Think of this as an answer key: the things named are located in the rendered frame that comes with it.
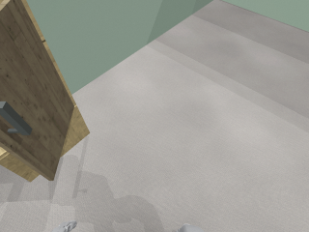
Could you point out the left robot hand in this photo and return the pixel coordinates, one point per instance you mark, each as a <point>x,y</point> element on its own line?
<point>65,226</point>

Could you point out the cupboard door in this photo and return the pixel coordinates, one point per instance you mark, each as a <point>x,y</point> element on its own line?
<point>30,84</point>

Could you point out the handle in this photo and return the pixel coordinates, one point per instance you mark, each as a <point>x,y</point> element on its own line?
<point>10,115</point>

